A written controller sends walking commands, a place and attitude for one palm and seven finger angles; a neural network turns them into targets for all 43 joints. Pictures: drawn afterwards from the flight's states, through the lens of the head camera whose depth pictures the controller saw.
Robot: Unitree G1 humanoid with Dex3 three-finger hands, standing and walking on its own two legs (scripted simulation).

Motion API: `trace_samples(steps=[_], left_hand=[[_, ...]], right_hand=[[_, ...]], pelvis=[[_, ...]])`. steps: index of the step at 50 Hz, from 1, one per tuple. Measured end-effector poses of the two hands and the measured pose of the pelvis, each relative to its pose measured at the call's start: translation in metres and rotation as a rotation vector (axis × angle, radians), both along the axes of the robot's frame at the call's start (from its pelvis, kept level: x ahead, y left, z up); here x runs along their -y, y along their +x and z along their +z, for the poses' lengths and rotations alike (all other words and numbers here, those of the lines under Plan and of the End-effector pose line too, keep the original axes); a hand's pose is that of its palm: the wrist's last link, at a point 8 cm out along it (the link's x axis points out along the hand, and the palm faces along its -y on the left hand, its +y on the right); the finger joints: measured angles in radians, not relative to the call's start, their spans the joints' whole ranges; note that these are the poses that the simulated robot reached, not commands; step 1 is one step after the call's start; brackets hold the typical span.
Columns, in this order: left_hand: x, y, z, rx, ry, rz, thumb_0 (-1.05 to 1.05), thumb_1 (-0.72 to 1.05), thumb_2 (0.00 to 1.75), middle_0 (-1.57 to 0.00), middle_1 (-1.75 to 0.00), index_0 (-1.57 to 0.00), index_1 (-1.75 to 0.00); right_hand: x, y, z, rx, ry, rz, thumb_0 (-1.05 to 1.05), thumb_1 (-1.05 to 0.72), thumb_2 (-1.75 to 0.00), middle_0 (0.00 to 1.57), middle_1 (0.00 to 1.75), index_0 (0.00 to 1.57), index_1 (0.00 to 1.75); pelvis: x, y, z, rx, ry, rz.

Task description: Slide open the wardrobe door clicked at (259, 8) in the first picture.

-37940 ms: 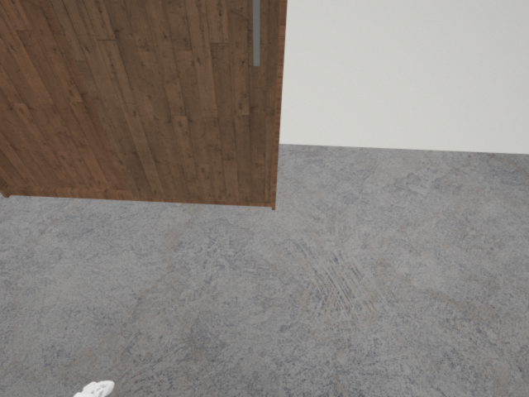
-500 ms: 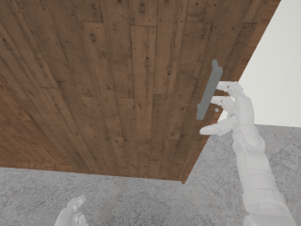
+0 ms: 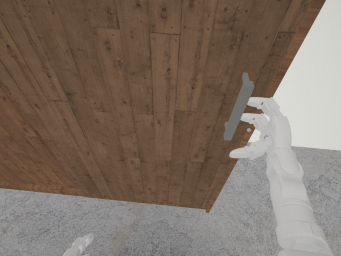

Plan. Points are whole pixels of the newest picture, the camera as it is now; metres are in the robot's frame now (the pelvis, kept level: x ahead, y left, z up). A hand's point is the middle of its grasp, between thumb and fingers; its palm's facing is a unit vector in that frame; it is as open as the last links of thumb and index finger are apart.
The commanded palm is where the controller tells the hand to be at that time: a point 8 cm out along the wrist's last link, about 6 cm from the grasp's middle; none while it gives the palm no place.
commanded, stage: slide the fingers in behind the handle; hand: right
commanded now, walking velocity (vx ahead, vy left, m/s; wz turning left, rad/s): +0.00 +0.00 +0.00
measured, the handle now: (235, 109) +0.46 -0.12 +0.11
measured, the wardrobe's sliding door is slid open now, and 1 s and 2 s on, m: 0.00 0.00 0.00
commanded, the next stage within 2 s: move the hooked fingers beside the handle in 0.42 s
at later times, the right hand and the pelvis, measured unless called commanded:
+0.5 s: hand (246, 134) +0.37 -0.14 +0.11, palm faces +0.02 +1.00 -0.01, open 13.8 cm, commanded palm +0.35 -0.17 +0.11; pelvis -0.01 +0.00 +0.00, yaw -2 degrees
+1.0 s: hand (246, 133) +0.38 -0.14 +0.11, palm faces +0.00 +1.00 -0.02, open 13.8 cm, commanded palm +0.35 -0.19 +0.11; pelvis -0.01 +0.00 +0.00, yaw -2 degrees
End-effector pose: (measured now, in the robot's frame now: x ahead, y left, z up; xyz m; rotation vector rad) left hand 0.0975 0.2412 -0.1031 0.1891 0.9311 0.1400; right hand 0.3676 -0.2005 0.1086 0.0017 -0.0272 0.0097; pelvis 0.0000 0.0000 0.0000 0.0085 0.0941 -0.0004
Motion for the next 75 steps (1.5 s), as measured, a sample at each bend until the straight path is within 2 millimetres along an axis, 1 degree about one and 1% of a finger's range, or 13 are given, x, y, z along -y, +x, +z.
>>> trace_samples(steps=[4, 9, 14, 18, 23, 35, 44, 56, 62, 69, 75], left_hand=[[0.004, 0.011, 0.004, 0.033, 0.0, -0.015, 0.01, 0.91, 0.9, -0.2, -0.3, -0.2, -0.3], [0.011, 0.027, 0.009, 0.079, -0.001, -0.044, 0.01, 0.91, 0.9, -0.2, -0.3, -0.2, -0.3], [0.017, 0.039, 0.012, 0.107, -0.001, -0.069, 0.01, 0.91, 0.9, -0.2, -0.3, -0.2, -0.3], [0.021, 0.043, 0.013, 0.114, -0.006, -0.083, 0.01, 0.91, 0.9, -0.2, -0.3, -0.2, -0.3], [0.023, 0.042, 0.009, 0.098, -0.01, -0.096, 0.01, 0.91, 0.9, -0.2, -0.3, -0.2, -0.3], [0.019, 0.03, -0.001, 0.045, -0.013, -0.102, 0.01, 0.91, 0.9, -0.2, -0.3, -0.2, -0.3], [0.011, 0.026, 0.001, 0.05, -0.001, -0.086, 0.01, 0.91, 0.9, -0.2, -0.3, -0.2, -0.3], [0.003, 0.025, 0.007, 0.073, 0.013, -0.056, 0.01, 0.91, 0.9, -0.2, -0.3, -0.2, -0.3], [0.003, 0.024, 0.007, 0.076, 0.003, -0.044, 0.01, 0.91, 0.9, -0.2, -0.3, -0.2, -0.3], [0.004, 0.026, 0.009, 0.074, 0.005, -0.045, 0.01, 0.91, 0.9, -0.2, -0.3, -0.2, -0.3], [0.006, 0.031, 0.01, 0.088, 0.008, -0.054, 0.01, 0.91, 0.9, -0.2, -0.3, -0.2, -0.3]], right_hand=[[0.0, -0.007, -0.003, -0.02, -0.003, -0.003, -0.01, 0.5, -0.3, 0.3, 1.2, 0.3, 1.2], [-0.004, -0.015, -0.002, -0.01, -0.001, 0.002, -0.01, 0.5, -0.3, 0.3, 1.2, 0.3, 1.2], [-0.008, -0.016, 0.0, -0.007, 0.001, -0.005, -0.01, 0.5, -0.3, 0.3, 1.2, 0.3, 1.2], [-0.009, -0.016, 0.001, -0.017, -0.006, -0.013, -0.01, 0.5, -0.3, 0.3, 1.21, 0.3, 1.21], [-0.009, -0.015, 0.001, -0.022, -0.006, -0.022, -0.01, 0.5, -0.3, 0.3, 1.2, 0.3, 1.24], [-0.011, -0.015, 0.002, -0.015, -0.024, -0.036, -0.01, 0.5, -0.3, 0.3, 1.2, 0.28, 1.27], [-0.009, -0.012, 0.002, -0.021, -0.016, -0.025, -0.01, 0.5, -0.3, 0.3, 1.2, 0.31, 1.29], [-0.007, -0.007, -0.001, -0.025, -0.011, -0.006, -0.01, 0.5, -0.3, 0.3, 1.2, 0.3, 1.23], [-0.003, -0.012, 0.004, 0.003, -0.009, -0.009, -0.01, 0.5, -0.3, 0.3, 1.2, 0.3, 1.21], [0.009, -0.019, 0.0, -0.025, -0.015, -0.027, -0.01, 0.5, -0.3, 0.3, 1.2, 0.3, 1.2], [0.009, -0.024, 0.006, 0.007, -0.013, -0.009, -0.01, 0.5, -0.3, 0.3, 1.2, 0.3, 1.2]], pelvis=[[0.001, -0.001, 0.0, 0.011, 0.0, -0.005], [0.003, -0.004, 0.0, 0.021, 0.0, -0.011], [0.003, -0.006, 0.0, 0.027, -0.001, -0.019], [0.003, -0.006, 0.0, 0.028, 0.0, -0.024], [0.002, -0.007, 0.0, 0.027, 0.0, -0.033], [-0.001, -0.007, -0.002, 0.025, -0.002, -0.046], [-0.003, -0.007, -0.001, 0.023, -0.003, -0.04], [-0.005, -0.007, 0.0, 0.019, -0.004, -0.022], [-0.004, -0.004, 0.001, 0.021, -0.005, -0.012], [-0.004, -0.004, 0.001, 0.028, -0.003, -0.013], [-0.002, -0.005, 0.001, 0.029, -0.002, -0.017]])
